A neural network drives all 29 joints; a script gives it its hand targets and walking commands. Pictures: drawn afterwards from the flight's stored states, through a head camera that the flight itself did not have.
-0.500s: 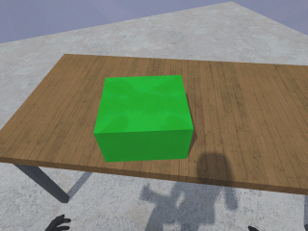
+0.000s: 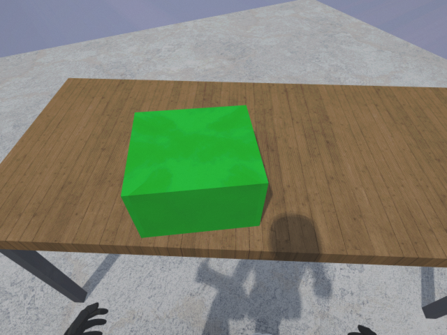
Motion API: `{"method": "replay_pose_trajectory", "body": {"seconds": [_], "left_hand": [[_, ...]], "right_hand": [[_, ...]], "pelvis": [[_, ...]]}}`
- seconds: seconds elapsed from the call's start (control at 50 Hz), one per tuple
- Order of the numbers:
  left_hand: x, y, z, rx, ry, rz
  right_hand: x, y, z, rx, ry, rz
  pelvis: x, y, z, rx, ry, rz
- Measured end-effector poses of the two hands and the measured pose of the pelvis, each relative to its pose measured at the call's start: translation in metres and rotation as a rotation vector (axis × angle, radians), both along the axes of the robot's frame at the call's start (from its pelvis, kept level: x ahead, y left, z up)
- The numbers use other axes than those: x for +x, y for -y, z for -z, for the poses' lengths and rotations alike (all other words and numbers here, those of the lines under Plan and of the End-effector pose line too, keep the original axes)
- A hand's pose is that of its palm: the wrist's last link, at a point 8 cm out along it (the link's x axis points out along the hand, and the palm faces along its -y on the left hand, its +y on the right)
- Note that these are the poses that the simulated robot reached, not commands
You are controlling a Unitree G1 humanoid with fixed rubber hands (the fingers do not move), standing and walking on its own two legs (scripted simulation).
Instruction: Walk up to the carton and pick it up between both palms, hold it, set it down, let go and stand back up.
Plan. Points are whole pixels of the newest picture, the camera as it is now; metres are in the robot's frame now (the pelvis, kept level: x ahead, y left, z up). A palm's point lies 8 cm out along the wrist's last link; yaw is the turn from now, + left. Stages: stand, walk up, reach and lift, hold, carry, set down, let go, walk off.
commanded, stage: walk up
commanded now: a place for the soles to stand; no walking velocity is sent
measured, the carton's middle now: (196, 168) +0.49 +0.08 -0.02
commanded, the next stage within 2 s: reach and lift in 0.20 s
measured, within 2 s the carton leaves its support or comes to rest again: neither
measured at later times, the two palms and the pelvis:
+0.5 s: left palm (87, 314) +0.18 +0.25 -0.07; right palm (376, 331) +0.16 -0.27 -0.08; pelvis +0.00 -0.01 +0.00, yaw +6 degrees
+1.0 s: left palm (65, 317) +0.16 +0.27 -0.03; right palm (355, 314) +0.18 -0.22 -0.05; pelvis +0.01 -0.01 +0.02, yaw +7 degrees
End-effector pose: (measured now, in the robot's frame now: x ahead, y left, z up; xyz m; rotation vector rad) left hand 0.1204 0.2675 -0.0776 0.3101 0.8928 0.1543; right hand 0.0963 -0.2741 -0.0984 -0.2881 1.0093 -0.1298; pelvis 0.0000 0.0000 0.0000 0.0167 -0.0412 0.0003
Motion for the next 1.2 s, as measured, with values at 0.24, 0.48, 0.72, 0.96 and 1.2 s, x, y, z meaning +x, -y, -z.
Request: {"method": "replay_pose_trajectory", "body": {"seconds": [0.24,0.48,0.72,0.96,1.2], "left_hand": [[0.006,-0.005,-0.006,0.014,-0.020,-0.010],[0.053,0.016,-0.008,-0.036,-0.006,-0.070],[0.049,0.004,-0.029,-0.035,0.091,-0.113],[0.041,-0.002,-0.046,-0.070,0.219,-0.133],[0.055,0.002,-0.055,-0.112,0.377,-0.148]], "right_hand": [[-0.011,0.002,0.002,0.005,-0.002,0.015],[0.060,-0.005,-0.012,0.019,0.214,-0.044],[0.075,-0.028,-0.033,0.072,0.291,-0.058],[0.079,-0.049,-0.044,0.131,0.380,-0.060],[0.110,-0.057,-0.061,0.171,0.490,-0.083]], "pelvis": [[0.001,-0.004,-0.004,-0.007,-0.019,-0.008],[-0.003,0.005,0.003,-0.029,0.018,-0.101],[0.007,0.012,-0.011,-0.029,0.035,-0.130],[0.014,0.008,-0.021,-0.026,0.043,-0.128],[0.018,0.008,-0.022,-0.026,0.044,-0.136]]}}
